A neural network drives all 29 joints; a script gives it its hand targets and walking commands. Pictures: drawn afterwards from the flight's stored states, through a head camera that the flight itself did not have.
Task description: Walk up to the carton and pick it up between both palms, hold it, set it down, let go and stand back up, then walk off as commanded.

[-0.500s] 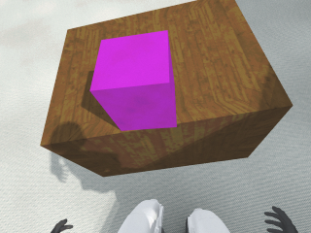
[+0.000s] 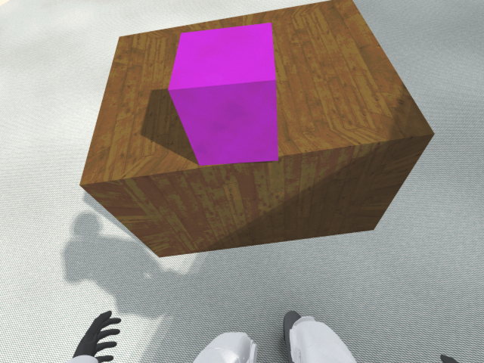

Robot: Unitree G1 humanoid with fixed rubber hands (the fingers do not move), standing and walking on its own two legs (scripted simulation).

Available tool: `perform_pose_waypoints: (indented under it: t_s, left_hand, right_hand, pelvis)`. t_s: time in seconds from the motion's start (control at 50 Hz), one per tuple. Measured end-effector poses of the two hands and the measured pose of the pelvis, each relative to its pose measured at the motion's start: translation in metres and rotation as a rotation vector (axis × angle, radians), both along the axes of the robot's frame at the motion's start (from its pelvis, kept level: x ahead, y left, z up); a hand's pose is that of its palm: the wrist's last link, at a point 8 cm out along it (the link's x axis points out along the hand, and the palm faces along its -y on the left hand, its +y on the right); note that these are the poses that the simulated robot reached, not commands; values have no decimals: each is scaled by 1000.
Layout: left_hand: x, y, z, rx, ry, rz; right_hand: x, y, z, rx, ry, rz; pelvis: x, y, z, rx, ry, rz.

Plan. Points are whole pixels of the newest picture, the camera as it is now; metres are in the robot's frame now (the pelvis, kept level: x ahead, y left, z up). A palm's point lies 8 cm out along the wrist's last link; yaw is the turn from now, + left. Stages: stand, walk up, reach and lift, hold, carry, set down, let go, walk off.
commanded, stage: walk off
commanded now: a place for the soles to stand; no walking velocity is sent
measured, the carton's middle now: (232, 100) +0.67 +0.06 -0.02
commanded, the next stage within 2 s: stand in 1.68 s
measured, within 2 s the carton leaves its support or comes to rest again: neither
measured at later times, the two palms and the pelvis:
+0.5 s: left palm out of the picture -0.06 +0.35 -0.08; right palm out of the picture -0.08 -0.29 -0.08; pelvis -0.12 +0.03 +0.01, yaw +0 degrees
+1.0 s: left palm out of the picture +0.09 +0.38 -0.10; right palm out of the picture +0.02 -0.26 -0.08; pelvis -0.01 +0.07 +0.01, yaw +1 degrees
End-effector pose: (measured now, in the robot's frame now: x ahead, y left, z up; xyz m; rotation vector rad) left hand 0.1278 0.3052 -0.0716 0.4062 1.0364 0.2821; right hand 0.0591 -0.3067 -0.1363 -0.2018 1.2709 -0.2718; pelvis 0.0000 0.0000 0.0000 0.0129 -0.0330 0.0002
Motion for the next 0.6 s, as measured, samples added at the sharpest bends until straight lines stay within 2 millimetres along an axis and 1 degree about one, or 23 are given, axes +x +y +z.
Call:
perform_pose_waypoints:
  t_s: [0.06,0.1,0.16,0.2,0.24,0.3,0.34,0.38,0.44,0.48,0.52,0.56,0.6]
  left_hand:
    - [-13,9,-11,-35,-37,-7]
    - [-23,16,-22,-59,-55,-16]
    - [-45,19,-30,-97,-52,-29]
    - [-62,22,-30,-114,-42,-30]
    - [-83,26,-30,-126,-21,-21]
    - [-117,34,-31,-135,25,-7]
    - [-137,39,-29,-132,50,0]
    - [-153,44,-25,-121,65,2]
    - [-169,46,-15,-97,70,-5]
    - [-178,44,-12,-79,64,-10]
    - [-193,43,-9,-67,67,-3]
    - [-208,47,-4,-52,83,9]
    - [-217,52,0,-38,97,23]
  right_hand:
    - [-37,6,5,-27,16,-4]
    - [-66,10,10,-56,25,-10]
    - [-106,13,26,-96,20,-42]
    - [-121,14,38,-115,4,-59]
    - [-125,16,49,-130,-29,-56]
    - [-120,18,61,-142,-101,-44]
    - [-119,19,67,-144,-141,-40]
    - [-120,18,69,-140,-162,-41]
    - [-128,16,67,-121,-170,-40]
    - [-135,14,59,-101,-168,-38]
    - [-139,15,52,-82,-169,-36]
    - [-136,17,49,-65,-185,-37]
    - [-128,21,47,-49,-202,-31]
  pelvis:
    - [-24,12,-6,-21,3,5]
    - [-42,20,-11,-29,-7,8]
    - [-64,30,-9,-30,-42,1]
    - [-74,34,-3,-37,-42,6]
    - [-82,37,2,-38,-33,6]
    - [-92,41,8,-39,-25,3]
    - [-96,41,11,-38,-19,1]
    - [-100,40,14,-34,-12,-1]
    - [-110,36,17,-26,-6,-4]
    - [-117,32,15,-15,-12,-8]
    - [-121,30,14,-27,-32,-10]
    - [-119,30,15,-31,-51,-10]
    - [-114,32,16,-30,-65,-7]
